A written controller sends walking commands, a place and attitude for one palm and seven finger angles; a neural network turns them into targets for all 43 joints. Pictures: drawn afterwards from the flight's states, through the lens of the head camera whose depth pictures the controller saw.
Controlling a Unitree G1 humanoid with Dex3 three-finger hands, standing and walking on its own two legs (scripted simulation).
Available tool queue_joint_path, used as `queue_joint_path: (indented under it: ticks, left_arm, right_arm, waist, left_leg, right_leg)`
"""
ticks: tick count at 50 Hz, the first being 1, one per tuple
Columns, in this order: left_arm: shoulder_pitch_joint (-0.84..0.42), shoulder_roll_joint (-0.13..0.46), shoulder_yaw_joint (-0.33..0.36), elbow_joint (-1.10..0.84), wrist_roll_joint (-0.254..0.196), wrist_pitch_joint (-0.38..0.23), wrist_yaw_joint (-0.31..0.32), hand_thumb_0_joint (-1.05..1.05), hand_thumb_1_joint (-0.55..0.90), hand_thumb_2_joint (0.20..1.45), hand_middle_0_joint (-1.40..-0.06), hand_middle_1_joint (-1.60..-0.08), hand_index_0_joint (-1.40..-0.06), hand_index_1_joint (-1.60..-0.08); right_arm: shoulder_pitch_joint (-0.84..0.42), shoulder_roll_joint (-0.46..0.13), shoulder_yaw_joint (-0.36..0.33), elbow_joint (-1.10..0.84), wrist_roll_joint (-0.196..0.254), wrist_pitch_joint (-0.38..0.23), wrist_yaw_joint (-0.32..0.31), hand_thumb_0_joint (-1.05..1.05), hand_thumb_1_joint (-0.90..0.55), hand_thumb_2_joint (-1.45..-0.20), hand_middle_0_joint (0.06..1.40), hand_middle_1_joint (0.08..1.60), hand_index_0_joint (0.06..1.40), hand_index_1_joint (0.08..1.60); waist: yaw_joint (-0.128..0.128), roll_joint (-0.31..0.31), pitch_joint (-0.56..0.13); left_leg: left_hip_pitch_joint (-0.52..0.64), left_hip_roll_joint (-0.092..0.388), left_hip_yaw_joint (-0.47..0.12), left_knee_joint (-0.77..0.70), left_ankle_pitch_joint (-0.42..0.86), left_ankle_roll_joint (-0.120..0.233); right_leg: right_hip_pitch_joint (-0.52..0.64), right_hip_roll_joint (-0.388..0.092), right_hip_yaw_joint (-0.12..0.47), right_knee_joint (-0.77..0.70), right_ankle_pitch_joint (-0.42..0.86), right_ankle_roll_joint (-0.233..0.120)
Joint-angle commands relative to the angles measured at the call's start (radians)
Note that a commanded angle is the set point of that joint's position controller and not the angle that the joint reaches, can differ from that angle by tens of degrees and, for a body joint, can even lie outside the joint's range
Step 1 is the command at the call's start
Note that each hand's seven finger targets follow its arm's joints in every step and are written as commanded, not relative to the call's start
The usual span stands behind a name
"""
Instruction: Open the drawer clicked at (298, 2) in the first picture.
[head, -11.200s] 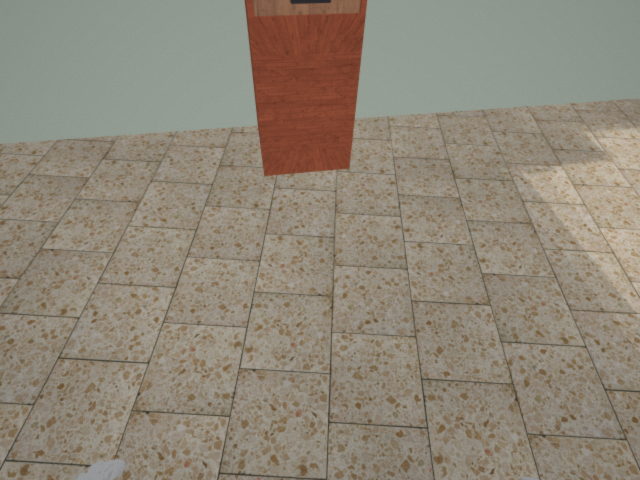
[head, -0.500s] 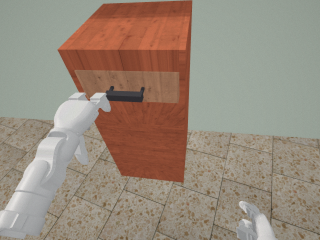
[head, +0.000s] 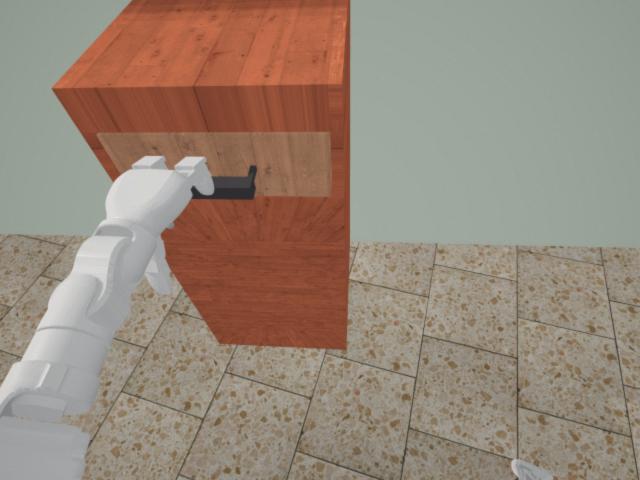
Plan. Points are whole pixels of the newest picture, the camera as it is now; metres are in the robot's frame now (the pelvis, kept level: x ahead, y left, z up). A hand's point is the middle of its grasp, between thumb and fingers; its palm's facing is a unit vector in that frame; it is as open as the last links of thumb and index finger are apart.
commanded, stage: move the hooked fingers above the handle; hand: left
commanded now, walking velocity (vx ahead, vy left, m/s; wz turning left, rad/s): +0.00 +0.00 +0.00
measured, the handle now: (215, 179) +0.56 +0.24 +0.02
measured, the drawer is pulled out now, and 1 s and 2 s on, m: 0.00 0.00 0.00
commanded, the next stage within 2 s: lower the fingers behind the handle in 1.54 s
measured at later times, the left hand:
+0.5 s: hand (193, 193) +0.46 +0.22 +0.09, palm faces -0.02 -0.01 -1.00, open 13.8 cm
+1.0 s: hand (204, 172) +0.51 +0.22 +0.09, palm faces -0.03 +0.01 -1.00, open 13.8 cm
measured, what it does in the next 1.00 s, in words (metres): stands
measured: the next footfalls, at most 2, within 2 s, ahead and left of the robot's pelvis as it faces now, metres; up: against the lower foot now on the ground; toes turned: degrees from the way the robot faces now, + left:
none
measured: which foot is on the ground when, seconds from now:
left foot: down 0.00-1.00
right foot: down 0.00-1.00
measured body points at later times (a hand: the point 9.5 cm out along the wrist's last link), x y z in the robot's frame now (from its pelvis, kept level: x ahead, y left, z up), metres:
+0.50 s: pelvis +0.01 +0.00 -0.01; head +0.07 -0.02 +0.44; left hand +0.46 +0.22 +0.14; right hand +0.11 -0.26 -0.14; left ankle -0.03 +0.13 -0.74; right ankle +0.01 -0.13 -0.74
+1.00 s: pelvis +0.01 +0.00 -0.01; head +0.09 -0.02 +0.43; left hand +0.50 +0.22 +0.14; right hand +0.02 -0.28 -0.15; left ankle -0.03 +0.13 -0.74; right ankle +0.01 -0.13 -0.74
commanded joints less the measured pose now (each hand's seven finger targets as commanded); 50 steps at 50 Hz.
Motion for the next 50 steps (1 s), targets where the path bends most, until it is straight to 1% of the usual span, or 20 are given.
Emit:
queue_joint_path:
  ticks: [1,7,10,12,15,18,20,22,24,27,29,30,32,35,37,39,43,45,47,50]
  left_arm:
    - [-0.472,0.241,0.131,-0.141,0.009,0.002,0.087,0.000,-0.500,0.300,-0.300,-1.200,-0.300,-1.200]
    - [-0.474,0.264,0.152,-0.069,0.031,0.041,0.105,0.000,-0.500,0.300,-0.300,-1.200,-0.300,-1.200]
    - [-0.518,0.215,0.097,0.012,0.035,0.058,0.084,0.000,-0.500,0.300,-0.300,-1.200,-0.300,-1.200]
    - [-0.539,0.228,0.097,0.003,0.041,0.048,0.076,0.000,-0.500,0.300,-0.300,-1.200,-0.300,-1.200]
    - [-0.622,0.209,0.070,0.021,0.046,0.025,0.069,0.000,-0.500,0.300,-0.300,-1.200,-0.300,-1.200]
    - [-0.644,0.233,0.101,0.040,0.051,0.000,0.086,0.000,-0.500,0.300,-0.300,-1.200,-0.300,-1.200]
    - [-0.676,0.249,0.117,0.079,0.056,-0.008,0.103,0.000,-0.500,0.300,-0.300,-1.200,-0.300,-1.200]
    - [-0.680,0.254,0.127,0.104,0.067,-0.007,0.125,0.000,-0.500,0.300,-0.300,-1.200,-0.300,-1.200]
    - [-0.705,0.236,0.110,0.138,0.077,0.006,0.142,0.000,-0.500,0.300,-0.300,-1.200,-0.300,-1.200]
    - [-0.730,0.263,0.126,0.202,0.090,0.024,0.154,0.000,-0.500,0.300,-0.300,-1.200,-0.300,-1.200]
    - [-0.778,0.223,0.080,0.190,0.093,0.025,0.154,0.000,-0.500,0.300,-0.300,-1.200,-0.300,-1.200]
    - [-0.766,0.221,0.087,0.214,0.091,0.026,0.150,0.000,-0.500,0.300,-0.300,-1.200,-0.300,-1.200]
    - [-0.770,0.259,0.106,0.262,0.090,0.026,0.143,0.000,-0.500,0.300,-0.300,-1.200,-0.300,-1.200]
    - [-0.843,0.246,0.084,0.274,0.099,0.010,0.143,0.000,-0.500,0.300,-0.300,-1.200,-0.300,-1.200]
    - [-0.843,0.279,0.116,0.270,0.098,-0.005,0.152,0.000,-0.500,0.300,-0.300,-1.200,-0.300,-1.200]
    - [-0.879,0.276,0.103,0.314,0.105,-0.004,0.162,0.000,-0.500,0.300,-0.300,-1.200,-0.300,-1.200]
    - [-0.886,0.338,0.140,0.402,0.126,0.012,0.189,0.000,-0.500,0.300,-0.300,-1.200,-0.300,-1.200]
    - [-0.923,0.354,0.144,0.394,0.133,0.013,0.192,0.000,-0.500,0.300,-0.300,-1.200,-0.300,-1.200]
    - [-0.876,0.384,0.173,0.396,0.131,0.015,0.189,0.000,-0.500,0.300,-0.300,-1.200,-0.300,-1.200]
    - [-0.858,0.338,0.133,0.430,0.126,0.018,0.173,0.000,-0.500,0.300,-0.300,-1.200,-0.300,-1.200]
  right_arm:
    - [-0.040,-0.106,-0.040,-0.116,0.001,-0.046,-0.006,0.000,-0.900,-0.900,0.200,0.300,0.200,0.300]
    - [-0.020,-0.107,-0.046,-0.114,-0.003,-0.037,0.000,0.000,-0.900,-0.900,0.200,0.300,0.200,0.300]
    - [-0.014,-0.114,-0.044,-0.111,0.003,-0.028,-0.002,0.000,-0.900,-0.900,0.200,0.300,0.200,0.300]
    - [-0.001,-0.113,-0.045,-0.114,0.000,-0.026,-0.006,0.000,-0.900,-0.900,0.200,0.300,0.200,0.300]
    - [0.020,-0.112,-0.046,-0.110,-0.003,-0.022,-0.009,0.000,-0.900,-0.900,0.200,0.300,0.200,0.300]
    - [0.046,-0.106,-0.052,-0.100,-0.009,-0.020,-0.007,0.000,-0.900,-0.900,0.200,0.300,0.200,0.300]
    - [0.058,-0.108,-0.052,-0.090,-0.013,-0.017,-0.006,0.000,-0.900,-0.900,0.200,0.300,0.200,0.300]
    - [0.067,-0.103,-0.054,-0.084,-0.015,-0.017,0.000,0.000,-0.900,-0.900,0.200,0.300,0.200,0.300]
    - [0.075,-0.104,-0.055,-0.076,-0.017,-0.014,0.006,0.000,-0.900,-0.900,0.200,0.300,0.200,0.300]
    - [0.091,-0.112,-0.059,-0.068,-0.018,-0.010,0.007,0.000,-0.900,-0.900,0.200,0.300,0.200,0.300]
    - [0.096,-0.110,-0.061,-0.072,-0.020,-0.008,0.008,0.000,-0.900,-0.900,0.200,0.300,0.200,0.300]
    - [0.105,-0.112,-0.064,-0.069,-0.019,-0.008,0.006,0.000,-0.900,-0.900,0.200,0.300,0.200,0.300]
    - [0.118,-0.120,-0.061,-0.061,-0.018,-0.004,0.001,0.000,-0.900,-0.900,0.200,0.300,0.200,0.300]
    - [0.137,-0.122,-0.064,-0.053,-0.020,-0.004,-0.004,0.000,-0.900,-0.900,0.200,0.300,0.200,0.300]
    - [0.155,-0.121,-0.070,-0.049,-0.024,-0.006,-0.005,0.000,-0.900,-0.900,0.200,0.300,0.200,0.300]
    - [0.168,-0.124,-0.067,-0.038,-0.025,-0.007,-0.006,0.000,-0.900,-0.900,0.200,0.300,0.200,0.300]
    - [0.184,-0.132,-0.064,-0.030,-0.022,-0.013,-0.009,0.000,-0.900,-0.900,0.200,0.300,0.200,0.300]
    - [0.192,-0.137,-0.065,-0.034,-0.024,-0.015,-0.011,0.000,-0.900,-0.900,0.200,0.300,0.200,0.300]
    - [0.198,-0.134,-0.068,-0.042,-0.027,-0.016,-0.011,0.000,-0.900,-0.900,0.200,0.300,0.200,0.300]
    - [0.199,-0.140,-0.066,-0.044,-0.021,-0.016,-0.013,0.000,-0.900,-0.900,0.200,0.300,0.200,0.300]
  waist:
    - [-0.009,-0.043,-0.349]
    - [-0.003,-0.041,-0.421]
    - [-0.038,-0.083,-0.359]
    - [-0.031,-0.062,-0.396]
    - [-0.058,-0.047,-0.393]
    - [-0.046,-0.030,-0.434]
    - [-0.057,-0.058,-0.435]
    - [-0.043,-0.016,-0.448]
    - [-0.056,-0.022,-0.448]
    - [-0.063,-0.044,-0.460]
    - [-0.079,-0.025,-0.474]
    - [-0.085,-0.049,-0.477]
    - [-0.088,-0.064,-0.451]
    - [-0.112,-0.060,-0.457]
    - [-0.101,-0.033,-0.503]
    - [-0.120,-0.040,-0.467]
    - [-0.122,-0.034,-0.454]
    - [-0.125,-0.036,-0.501]
    - [-0.104,-0.018,-0.551]
    - [-0.123,-0.049,-0.493]
  left_leg:
    - [0.010,-0.057,0.007,-0.021,0.349,0.037]
    - [0.011,-0.057,0.013,0.008,0.436,0.041]
    - [-0.013,-0.051,0.012,0.011,0.402,0.042]
    - [0.006,-0.052,0.010,0.021,0.406,0.046]
    - [0.006,-0.051,0.001,0.040,0.418,0.043]
    - [0.016,-0.050,-0.002,0.062,0.465,0.042]
    - [-0.005,-0.048,-0.003,0.071,0.476,0.042]
    - [-0.014,-0.047,-0.001,0.076,0.488,0.038]
    - [-0.020,-0.045,0.002,0.087,0.502,0.038]
    - [-0.046,-0.043,0.004,0.089,0.474,0.040]
    - [-0.042,-0.045,0.008,0.094,0.462,0.042]
    - [-0.047,-0.045,0.005,0.099,0.469,0.044]
    - [-0.075,-0.046,0.008,0.095,0.421,0.046]
    - [-0.079,-0.045,0.003,0.103,0.419,0.047]
    - [-0.070,-0.046,0.005,0.111,0.423,0.047]
    - [-0.098,-0.045,0.006,0.115,0.399,0.046]
    - [-0.157,-0.048,0.014,0.115,0.335,0.046]
    - [-0.160,-0.049,0.014,0.120,0.344,0.048]
    - [-0.150,-0.048,0.022,0.124,0.366,0.049]
    - [-0.171,-0.044,0.019,0.118,0.345,0.051]
  right_leg:
    - [0.208,0.057,0.003,-0.001,0.261,-0.050]
    - [0.243,0.060,0.005,0.032,0.351,-0.052]
    - [0.193,0.063,-0.003,0.027,0.323,-0.049]
    - [0.186,0.064,0.003,0.036,0.320,-0.049]
    - [0.152,0.066,0.001,0.045,0.316,-0.051]
    - [0.148,0.067,0.004,0.067,0.348,-0.052]
    - [0.147,0.066,0.001,0.074,0.360,-0.049]
    - [0.138,0.066,0.004,0.086,0.359,-0.052]
    - [0.124,0.067,0.002,0.093,0.375,-0.051]
    - [0.130,0.068,0.004,0.098,0.368,-0.049]
    - [0.121,0.067,0.007,0.096,0.370,-0.048]
    - [0.126,0.069,0.006,0.096,0.371,-0.048]
    - [0.121,0.069,0.008,0.093,0.360,-0.045]
    - [0.099,0.069,0.012,0.093,0.352,-0.044]
    - [0.108,0.070,0.016,0.101,0.356,-0.044]
    - [0.076,0.071,0.014,0.102,0.346,-0.043]
    - [0.066,0.071,0.019,0.104,0.310,-0.042]
    - [0.091,0.071,0.025,0.109,0.324,-0.041]
    - [0.125,0.069,0.028,0.115,0.355,-0.039]
    - [0.095,0.073,0.023,0.103,0.333,-0.037]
